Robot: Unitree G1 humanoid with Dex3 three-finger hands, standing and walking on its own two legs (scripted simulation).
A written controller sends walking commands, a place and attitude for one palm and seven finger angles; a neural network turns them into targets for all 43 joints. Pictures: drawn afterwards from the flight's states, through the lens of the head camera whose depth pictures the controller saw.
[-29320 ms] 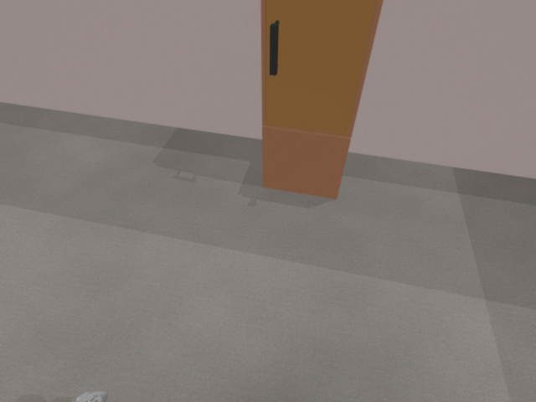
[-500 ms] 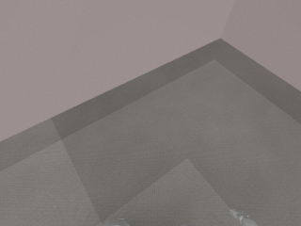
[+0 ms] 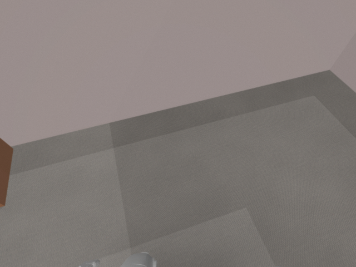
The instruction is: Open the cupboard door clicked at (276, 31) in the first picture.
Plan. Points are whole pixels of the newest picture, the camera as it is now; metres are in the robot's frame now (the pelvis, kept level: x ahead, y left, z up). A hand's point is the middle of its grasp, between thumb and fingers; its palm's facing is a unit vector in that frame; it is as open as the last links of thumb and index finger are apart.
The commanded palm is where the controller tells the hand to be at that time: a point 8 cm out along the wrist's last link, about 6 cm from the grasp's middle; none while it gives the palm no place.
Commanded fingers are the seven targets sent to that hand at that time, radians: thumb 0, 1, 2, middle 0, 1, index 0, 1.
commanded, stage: turn to face it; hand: left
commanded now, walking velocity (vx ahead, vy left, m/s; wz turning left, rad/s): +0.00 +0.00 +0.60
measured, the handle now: out of the picture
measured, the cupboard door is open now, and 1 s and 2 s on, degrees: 51 51 51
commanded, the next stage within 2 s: take the last steps up to it in 1.92 s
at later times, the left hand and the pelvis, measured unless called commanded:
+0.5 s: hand out of the picture +0.06 +0.21 -0.16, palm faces +0.29 -0.90 -0.31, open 7.4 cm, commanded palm none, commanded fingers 0.00 0.90 0.90 -0.20 -0.30 -0.20 -0.30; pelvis +0.01 -0.03 -0.01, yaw +17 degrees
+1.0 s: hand out of the picture -0.03 +0.20 -0.17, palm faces +0.59 -0.76 -0.26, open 7.4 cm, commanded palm none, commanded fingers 0.00 0.90 0.90 -0.20 -0.30 -0.20 -0.30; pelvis +0.02 -0.03 +0.00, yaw +36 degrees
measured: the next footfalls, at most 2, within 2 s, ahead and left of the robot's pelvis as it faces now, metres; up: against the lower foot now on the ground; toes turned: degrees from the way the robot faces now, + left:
left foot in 0.10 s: +0.03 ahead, +0.13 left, +0.00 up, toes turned +10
right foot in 0.46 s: +0.09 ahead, -0.14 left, +0.00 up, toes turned +13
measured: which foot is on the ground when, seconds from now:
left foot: up 0.00-0.08, down 0.10-0.44, up 0.46-0.76, down 0.78-1.00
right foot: down 0.00-0.10, up 0.12-0.44, down 0.46-0.78, up 0.80-1.00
